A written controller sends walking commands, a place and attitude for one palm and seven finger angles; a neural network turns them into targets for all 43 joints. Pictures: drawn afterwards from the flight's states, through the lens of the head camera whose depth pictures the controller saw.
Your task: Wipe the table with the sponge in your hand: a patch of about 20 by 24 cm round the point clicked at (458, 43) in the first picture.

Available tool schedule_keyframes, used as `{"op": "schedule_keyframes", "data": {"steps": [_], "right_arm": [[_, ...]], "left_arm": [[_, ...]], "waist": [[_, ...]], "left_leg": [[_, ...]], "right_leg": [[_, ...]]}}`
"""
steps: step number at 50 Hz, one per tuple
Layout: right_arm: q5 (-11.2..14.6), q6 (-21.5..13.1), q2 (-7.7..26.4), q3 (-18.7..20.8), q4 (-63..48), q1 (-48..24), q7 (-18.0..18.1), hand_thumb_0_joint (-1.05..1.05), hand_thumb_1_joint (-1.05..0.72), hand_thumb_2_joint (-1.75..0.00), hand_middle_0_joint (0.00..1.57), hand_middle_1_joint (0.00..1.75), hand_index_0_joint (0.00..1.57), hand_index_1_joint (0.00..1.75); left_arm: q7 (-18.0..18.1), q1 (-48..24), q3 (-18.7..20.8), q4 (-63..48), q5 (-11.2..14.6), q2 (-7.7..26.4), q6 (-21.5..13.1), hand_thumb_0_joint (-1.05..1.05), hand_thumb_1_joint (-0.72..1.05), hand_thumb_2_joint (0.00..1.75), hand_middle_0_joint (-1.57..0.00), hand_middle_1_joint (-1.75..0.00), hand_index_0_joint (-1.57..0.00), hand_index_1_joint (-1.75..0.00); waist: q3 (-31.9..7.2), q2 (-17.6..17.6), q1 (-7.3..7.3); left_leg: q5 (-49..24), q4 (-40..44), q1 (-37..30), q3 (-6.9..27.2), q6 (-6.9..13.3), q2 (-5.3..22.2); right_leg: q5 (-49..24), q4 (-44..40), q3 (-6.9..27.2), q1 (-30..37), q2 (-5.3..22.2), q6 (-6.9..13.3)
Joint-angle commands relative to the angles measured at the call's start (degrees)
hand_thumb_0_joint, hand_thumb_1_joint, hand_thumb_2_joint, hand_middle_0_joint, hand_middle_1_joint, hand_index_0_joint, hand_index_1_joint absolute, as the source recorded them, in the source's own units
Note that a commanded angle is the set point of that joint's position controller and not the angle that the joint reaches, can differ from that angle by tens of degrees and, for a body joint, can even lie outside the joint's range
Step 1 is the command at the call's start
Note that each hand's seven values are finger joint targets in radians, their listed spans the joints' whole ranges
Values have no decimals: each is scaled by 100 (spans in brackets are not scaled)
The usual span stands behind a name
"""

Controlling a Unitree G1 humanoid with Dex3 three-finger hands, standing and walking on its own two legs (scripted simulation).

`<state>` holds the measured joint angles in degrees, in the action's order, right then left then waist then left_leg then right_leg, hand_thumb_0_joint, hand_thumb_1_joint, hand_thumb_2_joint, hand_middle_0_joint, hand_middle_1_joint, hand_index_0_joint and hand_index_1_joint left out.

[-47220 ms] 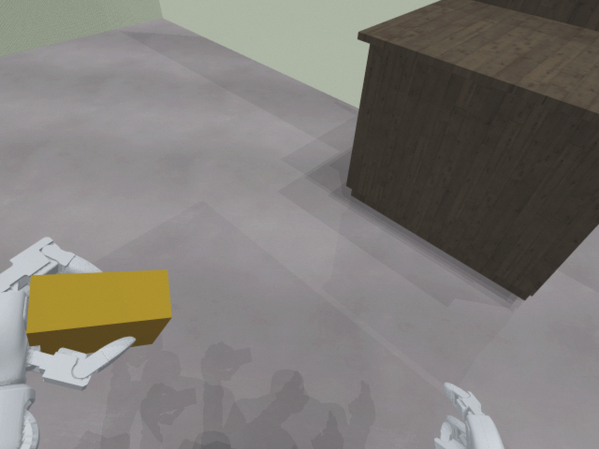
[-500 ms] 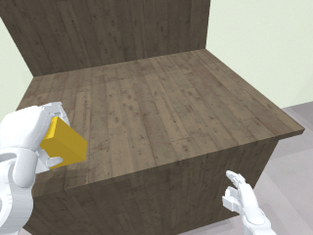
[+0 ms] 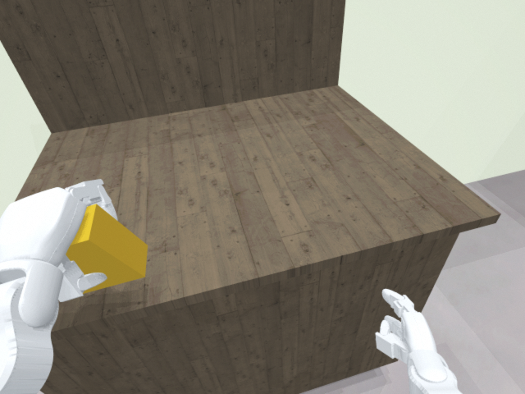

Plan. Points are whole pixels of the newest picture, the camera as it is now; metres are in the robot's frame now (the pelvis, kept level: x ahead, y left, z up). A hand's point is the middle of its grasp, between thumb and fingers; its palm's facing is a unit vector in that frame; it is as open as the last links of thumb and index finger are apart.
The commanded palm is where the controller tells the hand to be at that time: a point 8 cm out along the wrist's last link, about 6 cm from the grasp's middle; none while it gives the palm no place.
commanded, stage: step back with the hand held close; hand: left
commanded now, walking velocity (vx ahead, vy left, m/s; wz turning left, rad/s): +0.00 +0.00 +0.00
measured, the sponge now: (95, 259) +0.20 +0.28 +0.16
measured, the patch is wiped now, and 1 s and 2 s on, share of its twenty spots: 1.00 1.00 1.00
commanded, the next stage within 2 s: stop stepping back and stand still in 1.34 s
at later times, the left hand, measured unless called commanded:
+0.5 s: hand (96, 206) +0.22 +0.25 +0.24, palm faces +0.39 -0.77 -0.51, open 9.6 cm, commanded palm +0.15 +0.30 +0.26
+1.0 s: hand (14, 266) +0.12 +0.27 +0.24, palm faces +0.54 -0.77 -0.35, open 9.6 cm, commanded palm +0.06 +0.31 +0.26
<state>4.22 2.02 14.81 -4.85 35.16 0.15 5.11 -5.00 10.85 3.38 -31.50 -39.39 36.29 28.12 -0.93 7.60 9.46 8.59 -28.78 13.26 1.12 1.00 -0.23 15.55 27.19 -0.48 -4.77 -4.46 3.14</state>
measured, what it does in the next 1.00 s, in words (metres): lifts its left foot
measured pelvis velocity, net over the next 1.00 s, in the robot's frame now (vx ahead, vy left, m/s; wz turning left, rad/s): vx -0.08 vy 0.02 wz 0.05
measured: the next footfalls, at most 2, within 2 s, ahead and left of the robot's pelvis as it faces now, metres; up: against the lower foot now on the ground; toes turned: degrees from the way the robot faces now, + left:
left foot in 1.14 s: -0.05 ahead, +0.16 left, +0.00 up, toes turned +6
right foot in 1.36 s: -0.09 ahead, -0.10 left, +0.00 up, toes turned +3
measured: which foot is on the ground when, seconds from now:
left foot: down 0.00-0.98, up 1.00-1.00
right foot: down 0.00-1.00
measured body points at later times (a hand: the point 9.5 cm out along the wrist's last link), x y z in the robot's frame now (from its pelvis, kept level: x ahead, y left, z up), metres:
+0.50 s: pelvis -0.01 +0.02 +0.00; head +0.03 +0.03 +0.45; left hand +0.19 +0.29 +0.26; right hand +0.12 -0.24 -0.10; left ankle +0.03 +0.11 -0.73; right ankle +0.00 -0.09 -0.73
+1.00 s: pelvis -0.08 +0.02 -0.02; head -0.09 +0.03 +0.43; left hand +0.09 +0.31 +0.26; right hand +0.11 -0.20 -0.08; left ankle +0.01 +0.11 -0.72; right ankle -0.02 -0.09 -0.73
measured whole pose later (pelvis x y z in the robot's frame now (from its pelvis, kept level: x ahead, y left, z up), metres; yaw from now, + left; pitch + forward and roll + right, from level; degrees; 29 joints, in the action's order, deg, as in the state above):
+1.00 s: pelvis -0.08 +0.02 -0.02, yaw +3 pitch +0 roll -4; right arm 1.2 -4.6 12.5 -2.3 32.1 12.1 2.7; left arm 6.3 14.0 26.7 -34.1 2.3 24.7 -8.9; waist -1.3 2.3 0.8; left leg 21.4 -45.0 30.7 3.4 1.4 -1.0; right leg 13.1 34.9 -1.2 -21.7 -4.5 1.1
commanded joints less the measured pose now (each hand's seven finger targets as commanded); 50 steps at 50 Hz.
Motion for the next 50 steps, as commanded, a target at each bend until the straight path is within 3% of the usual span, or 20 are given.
{"op": "schedule_keyframes", "data": {"steps": [1,5,6,7,8,9,11,12,14,17,19,24,27,34,37,39,42,46,48,50], "right_arm": [[-51,-393,480,224,-1116,-1550,20,0,-90,-90,20,30,20,30],[-36,-381,473,209,-1161,-1603,17,0,-90,-90,20,30,20,30],[-54,-330,544,214,-870,-1320,81,0,-90,-90,20,30,20,30],[-28,-305,464,227,-1908,-318,-31,0,-90,-90,20,30,20,30],[-185,-312,351,102,-1420,192,-30,0,-90,-90,20,30,20,30],[-190,-325,384,191,-1413,535,-24,0,-90,-90,20,30,20,30],[-245,-358,357,185,-1361,653,-38,0,-90,-90,20,30,20,30],[-272,-360,487,216,-1318,662,-34,0,-90,-90,20,30,20,30],[-318,-421,718,330,-1366,563,-36,0,-90,-90,20,30,20,30],[-370,-465,595,418,-1294,824,-156,0,-90,-90,20,30,20,30],[-389,-512,641,494,-1277,649,-201,0,-90,-90,20,30,20,30],[-316,-643,651,635,-1093,739,-185,0,-90,-90,20,30,20,30],[-293,-698,644,683,-1031,786,-167,0,-90,-90,20,30,20,30],[-312,-853,638,698,-1004,807,-83,0,-90,-90,20,30,20,30],[-357,-904,645,665,-979,871,-65,0,-90,-90,20,30,20,30],[-365,-955,731,694,-1098,845,-39,0,-90,-90,20,30,20,30],[-363,-996,677,703,-1071,979,-83,0,-90,-90,20,30,20,30],[-297,-979,580,626,-1185,829,-164,0,-90,-90,20,30,20,30],[-285,-915,539,623,-1113,811,-196,0,-90,-90,20,30,20,30],[-266,-812,282,556,-992,772,-276,0,-90,-90,20,30,20,30]], "left_arm": [[300,-1318,1115,-1046,-225,1383,-144,0,10,130,-120,-160,-120,-160],[310,-1532,1134,-1176,-213,1420,-153,0,10,130,-120,-160,-120,-160],[284,-1217,676,722,-349,844,16,0,10,130,-120,-160,-120,-160],[583,-2354,1976,-747,4197,104,-1496,0,10,130,-120,-160,-120,-160],[739,-1377,2086,190,4071,672,-2056,0,10,130,-120,-160,-120,-160],[869,-1228,2307,-389,4206,582,-2459,0,10,130,-120,-160,-120,-160],[993,-1068,2242,-1572,4364,310,-2966,0,10,130,-120,-160,-120,-160],[1065,-1003,2355,-1888,4412,336,-3133,0,10,130,-120,-160,-120,-160],[1196,-767,2808,-2365,4483,558,-3387,0,10,130,-120,-160,-120,-160],[1259,271,3242,-2315,4387,490,-3583,0,10,130,-120,-160,-120,-160],[1233,528,3384,-2251,4427,494,-3717,0,10,130,-120,-160,-120,-160],[1235,1153,3434,-1735,4454,319,-3920,0,10,130,-120,-160,-120,-160],[1255,1337,3446,-1715,4465,321,-3994,0,10,130,-120,-160,-120,-160],[1396,780,3473,-2324,4397,517,-4163,0,10,130,-120,-160,-120,-160],[1405,522,3369,-2008,4333,313,-4171,0,10,130,-120,-160,-120,-160],[1389,52,3395,-2003,4227,346,-4161,0,10,130,-120,-160,-120,-160],[1285,-372,3119,-1234,4128,32,-4043,0,10,130,-120,-160,-120,-160],[1139,-396,2780,-1198,4205,-118,-4017,0,10,130,-120,-160,-120,-160],[1182,-327,2673,-1565,4271,-48,-4086,0,10,130,-120,-160,-120,-160],[1233,-146,2658,-1953,4348,42,-4117,0,10,130,-120,-160,-120,-160]], "waist": [[-669,-189,10],[-691,-3,21],[17,-628,-197],[638,-1690,-756],[277,-2351,-732],[97,-2255,-713],[-659,-971,-884],[-730,-141,-900],[-697,826,-759],[-1392,570,-709],[-1229,473,-710],[-1450,-240,-811],[-1365,-439,-844],[-1024,-334,-1001],[-688,11,-1001],[-586,637,-982],[-445,555,-943],[-351,-451,-937],[-364,-1294,-984],[-976,-1591,-1057]], "left_leg": [[68,345,-747,388,1,-112],[55,342,-735,396,-1,-122],[252,331,-505,273,-15,-101],[1422,-617,-297,483,169,-45],[1360,-1356,-397,332,167,-148],[1197,-1862,-533,406,126,-161],[572,-1317,-325,348,107,87],[206,-764,-289,427,139,214],[-497,152,-131,1102,356,705],[-3369,-206,-272,1324,324,828],[-2750,148,-83,1532,264,874],[-2447,2,-11,1344,148,822],[-1407,-99,340,1201,169,787],[1225,-242,886,1127,162,568],[2309,243,1432,1373,269,686],[3036,906,1922,1719,411,905],[3456,1355,2641,1942,579,1220],[2987,76,1986,1238,324,680],[2213,-1993,1140,613,19,151],[1675,-3452,817,263,-139,58]], "right_leg": [[90,-810,713,-829,168,172],[47,-805,782,-804,176,194],[252,-935,657,-1210,131,142],[507,-1692,1188,-2405,643,19],[824,-1779,1401,-2588,935,231],[458,-1807,1738,-2675,1272,350],[-1567,-878,1270,-1647,1588,425],[-2158,-354,1043,-1383,1504,347],[-1909,302,540,-1141,931,-24],[-1501,446,284,-719,616,-115],[-761,278,222,-719,455,-131],[-1678,-9,282,-407,633,-106],[-1756,-19,425,-543,819,-99],[-948,88,822,-1360,1171,92],[12,322,538,-1475,748,-55],[355,848,315,-1126,370,-184],[401,1549,196,-481,36,-341],[61,4,617,-1077,482,-72],[391,-836,1684,-2436,1483,402],[-1814,-739,1936,-2156,2373,849]]}}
